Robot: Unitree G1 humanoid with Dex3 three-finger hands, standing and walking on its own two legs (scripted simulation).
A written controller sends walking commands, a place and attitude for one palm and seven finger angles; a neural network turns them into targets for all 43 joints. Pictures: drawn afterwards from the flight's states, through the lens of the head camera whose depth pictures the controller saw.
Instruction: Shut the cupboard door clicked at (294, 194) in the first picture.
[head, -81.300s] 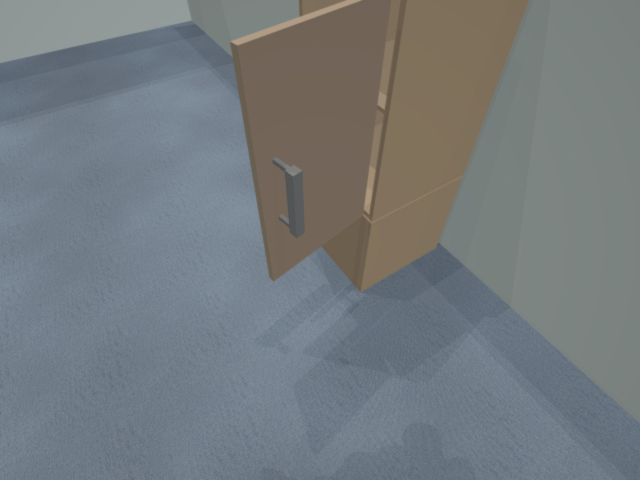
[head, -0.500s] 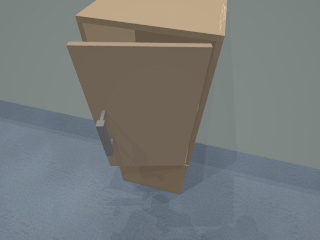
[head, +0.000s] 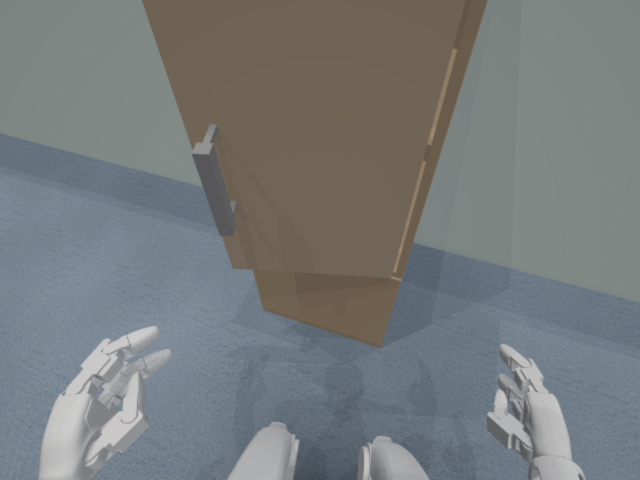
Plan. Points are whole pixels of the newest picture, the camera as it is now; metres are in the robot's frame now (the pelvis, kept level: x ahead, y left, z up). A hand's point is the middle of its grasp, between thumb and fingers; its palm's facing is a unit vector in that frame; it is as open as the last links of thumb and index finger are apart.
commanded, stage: raise the hand and make a fist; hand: left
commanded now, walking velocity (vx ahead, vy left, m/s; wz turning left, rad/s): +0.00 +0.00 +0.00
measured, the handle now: (220, 183) +0.51 +0.21 +0.05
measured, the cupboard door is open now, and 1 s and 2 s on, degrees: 15 15 15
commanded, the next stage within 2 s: bring the fist close to the handle in 1.46 s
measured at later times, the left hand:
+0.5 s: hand (132, 367) +0.22 +0.24 +0.05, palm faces +0.02 -1.00 -0.02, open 3.7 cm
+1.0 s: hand (124, 349) +0.24 +0.24 +0.06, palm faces +0.02 -1.00 -0.04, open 3.1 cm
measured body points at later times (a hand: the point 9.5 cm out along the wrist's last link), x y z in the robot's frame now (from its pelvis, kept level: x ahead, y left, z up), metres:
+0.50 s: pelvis +0.01 +0.06 +0.01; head +0.09 +0.07 +0.45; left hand +0.22 +0.29 +0.05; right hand +0.19 -0.18 -0.07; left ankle +0.05 +0.14 -0.62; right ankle +0.04 -0.06 -0.62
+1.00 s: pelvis +0.02 +0.06 +0.01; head +0.08 +0.07 +0.46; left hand +0.23 +0.30 +0.06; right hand +0.21 -0.16 -0.06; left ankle +0.05 +0.14 -0.62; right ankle +0.04 -0.06 -0.62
